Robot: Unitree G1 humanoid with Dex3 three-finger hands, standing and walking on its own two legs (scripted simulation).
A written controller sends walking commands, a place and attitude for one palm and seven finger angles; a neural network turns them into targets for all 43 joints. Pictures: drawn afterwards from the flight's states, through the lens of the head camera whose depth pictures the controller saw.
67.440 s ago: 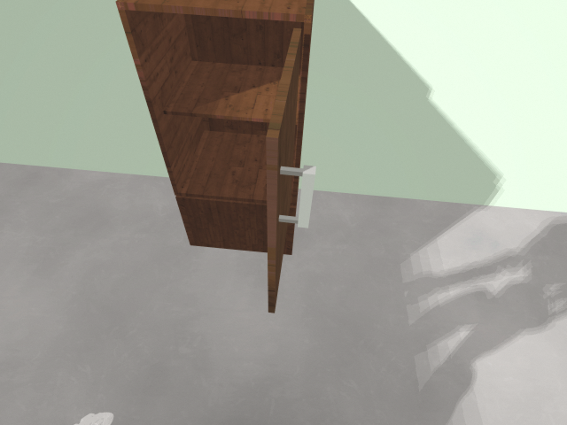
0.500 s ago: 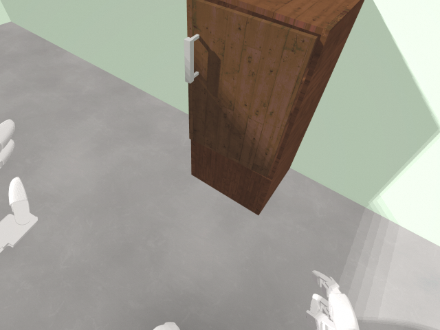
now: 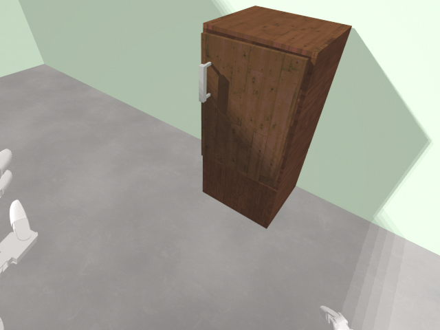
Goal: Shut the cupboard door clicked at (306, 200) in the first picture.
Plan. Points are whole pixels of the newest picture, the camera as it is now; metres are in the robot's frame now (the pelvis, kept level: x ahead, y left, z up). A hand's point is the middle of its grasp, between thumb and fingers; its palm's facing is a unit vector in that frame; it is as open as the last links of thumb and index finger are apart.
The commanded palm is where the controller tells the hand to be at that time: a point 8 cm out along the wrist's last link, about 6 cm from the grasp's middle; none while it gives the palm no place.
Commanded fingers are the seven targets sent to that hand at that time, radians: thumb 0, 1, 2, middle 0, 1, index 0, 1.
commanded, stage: stop stepping back and stand still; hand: left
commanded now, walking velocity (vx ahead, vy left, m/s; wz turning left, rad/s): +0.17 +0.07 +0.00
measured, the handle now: (205, 82) +1.01 +0.10 +0.00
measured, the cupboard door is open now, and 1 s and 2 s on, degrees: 3 3 3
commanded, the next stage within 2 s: let the arm hang, fingers relaxed in 0.62 s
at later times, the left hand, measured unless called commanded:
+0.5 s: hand (38, 219) +0.22 +0.27 +0.16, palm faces +0.42 -0.80 -0.42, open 7.4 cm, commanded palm +0.17 +0.31 +0.18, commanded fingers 0.00 0.90 0.90 -0.20 -0.30 -0.20 -0.30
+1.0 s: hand out of the picture +0.08 +0.19 -0.16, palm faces -0.06 -0.98 -0.18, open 7.4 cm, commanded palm none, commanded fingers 0.00 0.90 0.90 -0.20 -0.30 -0.20 -0.30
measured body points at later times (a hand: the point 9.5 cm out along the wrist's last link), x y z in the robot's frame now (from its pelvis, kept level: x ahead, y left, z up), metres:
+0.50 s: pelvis +0.02 +0.01 +0.00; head +0.02 +0.03 +0.45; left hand +0.19 +0.31 +0.18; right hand +0.18 -0.21 -0.08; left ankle +0.04 +0.13 -0.73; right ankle -0.01 -0.09 -0.73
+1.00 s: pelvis +0.00 +0.02 +0.00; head +0.01 +0.03 +0.45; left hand +0.08 +0.25 -0.14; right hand +0.10 -0.25 -0.12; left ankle +0.03 +0.13 -0.73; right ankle -0.01 -0.09 -0.73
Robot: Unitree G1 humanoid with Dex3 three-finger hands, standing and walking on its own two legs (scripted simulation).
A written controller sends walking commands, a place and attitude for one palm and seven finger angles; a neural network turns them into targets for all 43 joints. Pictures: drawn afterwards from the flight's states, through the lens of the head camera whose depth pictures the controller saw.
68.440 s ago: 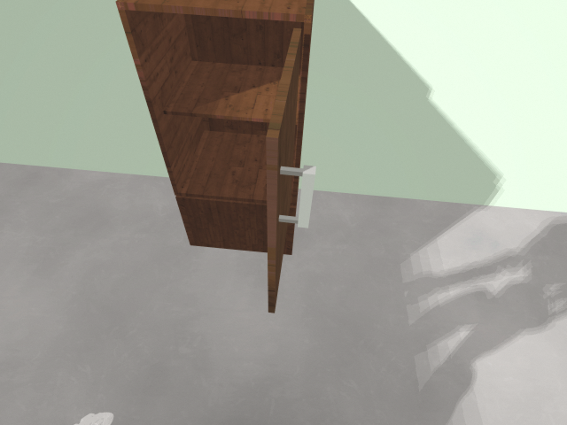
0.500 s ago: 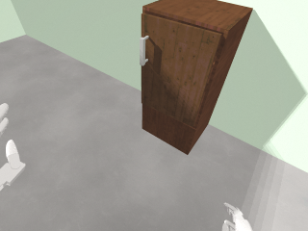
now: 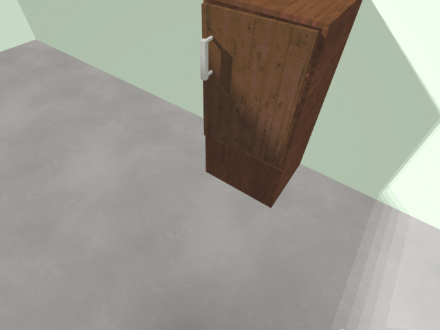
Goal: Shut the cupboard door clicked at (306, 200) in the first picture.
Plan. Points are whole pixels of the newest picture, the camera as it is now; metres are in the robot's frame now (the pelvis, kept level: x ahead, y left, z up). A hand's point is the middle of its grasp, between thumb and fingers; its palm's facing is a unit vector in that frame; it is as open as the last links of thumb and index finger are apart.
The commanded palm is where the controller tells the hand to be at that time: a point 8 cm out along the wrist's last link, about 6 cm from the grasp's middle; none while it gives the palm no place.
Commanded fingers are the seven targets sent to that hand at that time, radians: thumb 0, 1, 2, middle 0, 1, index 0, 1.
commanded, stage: let the arm hang, fingers relaxed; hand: left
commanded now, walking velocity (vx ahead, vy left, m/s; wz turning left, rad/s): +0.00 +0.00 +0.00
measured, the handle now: (207, 58) +1.01 +0.08 +0.00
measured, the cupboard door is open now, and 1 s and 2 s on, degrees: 3 3 3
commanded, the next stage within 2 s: look to check the result in 0.82 s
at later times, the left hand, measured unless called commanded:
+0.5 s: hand out of the picture -0.01 +0.21 -0.16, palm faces +0.01 -0.97 -0.25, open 7.4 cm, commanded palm none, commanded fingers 0.00 0.90 0.90 -0.20 -0.30 -0.20 -0.30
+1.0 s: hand out of the picture +0.05 +0.22 -0.16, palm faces -0.01 -0.96 -0.27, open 7.4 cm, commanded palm none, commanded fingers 0.00 0.90 0.90 -0.20 -0.30 -0.20 -0.30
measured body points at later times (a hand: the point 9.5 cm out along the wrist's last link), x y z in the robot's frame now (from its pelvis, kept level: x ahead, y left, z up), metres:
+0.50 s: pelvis +0.00 +0.01 +0.01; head +0.00 +0.01 +0.46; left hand -0.01 +0.26 -0.14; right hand +0.00 -0.23 -0.15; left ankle +0.04 +0.11 -0.73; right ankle +0.00 -0.11 -0.73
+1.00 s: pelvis +0.02 +0.00 +0.01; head +0.02 +0.00 +0.46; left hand +0.05 +0.27 -0.14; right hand +0.06 -0.27 -0.13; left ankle +0.04 +0.11 -0.73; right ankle +0.00 -0.11 -0.73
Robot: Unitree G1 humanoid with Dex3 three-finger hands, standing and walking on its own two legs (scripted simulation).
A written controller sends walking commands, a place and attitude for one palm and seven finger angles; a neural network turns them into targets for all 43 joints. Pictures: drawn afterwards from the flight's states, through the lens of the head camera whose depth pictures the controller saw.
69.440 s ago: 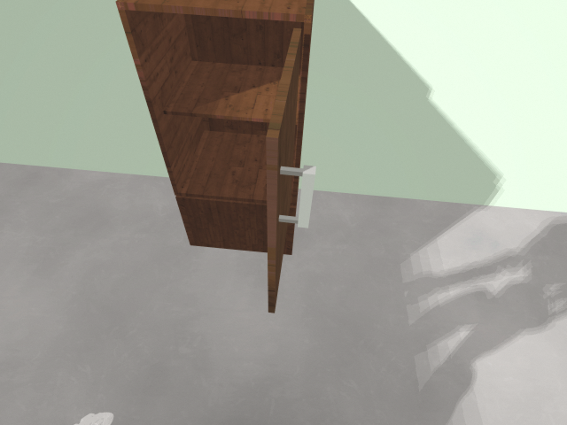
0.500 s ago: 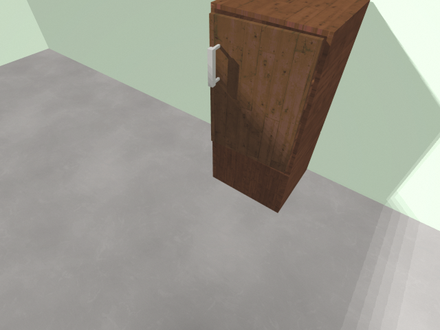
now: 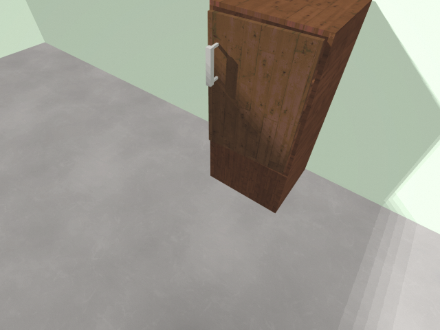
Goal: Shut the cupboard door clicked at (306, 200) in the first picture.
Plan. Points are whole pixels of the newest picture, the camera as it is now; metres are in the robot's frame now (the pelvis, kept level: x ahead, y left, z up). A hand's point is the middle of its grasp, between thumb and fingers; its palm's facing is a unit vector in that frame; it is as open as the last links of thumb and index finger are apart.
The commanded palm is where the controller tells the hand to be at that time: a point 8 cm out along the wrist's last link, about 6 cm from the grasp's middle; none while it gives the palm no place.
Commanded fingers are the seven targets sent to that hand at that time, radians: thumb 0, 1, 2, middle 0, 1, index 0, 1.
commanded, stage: look to check the result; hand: left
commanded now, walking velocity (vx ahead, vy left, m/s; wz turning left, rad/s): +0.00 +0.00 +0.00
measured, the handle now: (212, 64) +0.99 +0.08 -0.01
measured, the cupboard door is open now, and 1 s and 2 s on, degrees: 3 3 3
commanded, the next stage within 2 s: walk to a spot facing it in 0.38 s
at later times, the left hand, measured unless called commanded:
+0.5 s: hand out of the picture +0.07 +0.22 -0.16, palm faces -0.01 -0.95 -0.30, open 7.4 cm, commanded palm none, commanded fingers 0.00 0.90 0.90 -0.20 -0.30 -0.20 -0.30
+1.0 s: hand out of the picture +0.00 +0.23 -0.21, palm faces +0.22 -0.95 -0.23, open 7.4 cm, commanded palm none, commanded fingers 0.00 0.90 0.90 -0.20 -0.30 -0.20 -0.30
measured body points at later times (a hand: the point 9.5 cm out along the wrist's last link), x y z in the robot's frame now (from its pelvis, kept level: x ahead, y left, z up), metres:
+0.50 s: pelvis +0.02 -0.01 +0.00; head +0.03 -0.01 +0.45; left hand +0.08 +0.27 -0.14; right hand +0.09 -0.29 -0.14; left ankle +0.02 +0.11 -0.75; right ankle -0.02 -0.11 -0.75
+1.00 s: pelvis +0.01 +0.02 -0.03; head +0.05 +0.05 +0.42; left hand -0.01 +0.28 -0.19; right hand +0.09 -0.21 -0.17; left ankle +0.02 +0.13 -0.75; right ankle -0.02 -0.11 -0.71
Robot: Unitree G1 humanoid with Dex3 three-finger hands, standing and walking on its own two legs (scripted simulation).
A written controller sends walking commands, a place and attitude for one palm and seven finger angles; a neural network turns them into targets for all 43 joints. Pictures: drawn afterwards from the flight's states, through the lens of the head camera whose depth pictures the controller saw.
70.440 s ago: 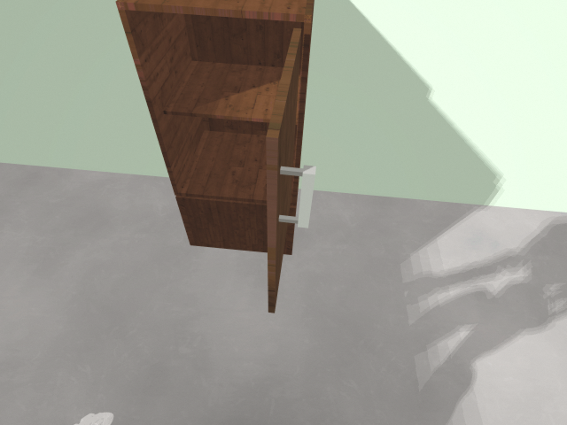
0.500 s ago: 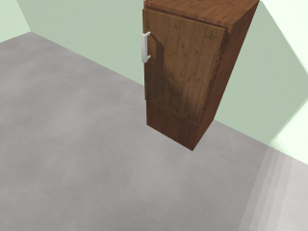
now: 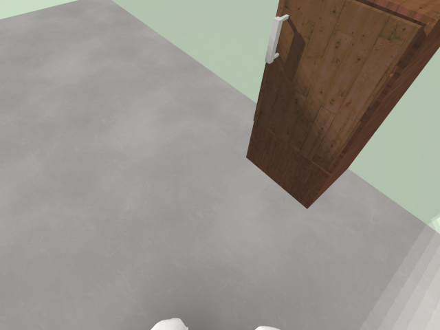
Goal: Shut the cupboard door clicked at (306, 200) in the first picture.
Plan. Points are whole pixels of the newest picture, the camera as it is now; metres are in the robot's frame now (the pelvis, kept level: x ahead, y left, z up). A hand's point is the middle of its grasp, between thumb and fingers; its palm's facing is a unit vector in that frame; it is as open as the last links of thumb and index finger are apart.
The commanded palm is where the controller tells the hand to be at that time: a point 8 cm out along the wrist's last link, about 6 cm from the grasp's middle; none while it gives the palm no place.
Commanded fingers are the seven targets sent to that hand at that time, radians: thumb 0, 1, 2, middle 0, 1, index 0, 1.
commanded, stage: walk to a spot facing it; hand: left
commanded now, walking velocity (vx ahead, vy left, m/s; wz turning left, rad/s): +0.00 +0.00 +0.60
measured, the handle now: (277, 39) +0.98 -0.15 +0.01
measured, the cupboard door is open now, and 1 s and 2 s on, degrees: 3 3 3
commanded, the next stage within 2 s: turn to face it in 1.38 s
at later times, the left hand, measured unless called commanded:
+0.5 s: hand out of the picture +0.00 +0.18 -0.14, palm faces +0.34 -0.91 -0.24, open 7.4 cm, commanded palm none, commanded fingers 0.00 0.90 0.90 -0.20 -0.30 -0.20 -0.30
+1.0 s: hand out of the picture +0.10 +0.26 -0.14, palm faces +0.55 -0.79 -0.26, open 7.4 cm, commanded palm none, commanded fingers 0.00 0.90 0.90 -0.20 -0.30 -0.20 -0.30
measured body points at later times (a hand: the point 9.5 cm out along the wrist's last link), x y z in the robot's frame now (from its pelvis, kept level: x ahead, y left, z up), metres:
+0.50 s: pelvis +0.00 -0.03 +0.02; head +0.03 -0.02 +0.47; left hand -0.02 +0.23 -0.12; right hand +0.15 -0.27 -0.12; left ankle -0.05 +0.09 -0.67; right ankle +0.01 -0.16 -0.72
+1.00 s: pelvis +0.14 +0.02 +0.00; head +0.17 +0.03 +0.45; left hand +0.07 +0.30 -0.12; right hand +0.25 -0.18 -0.16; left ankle -0.04 +0.10 -0.71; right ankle +0.27 -0.01 -0.72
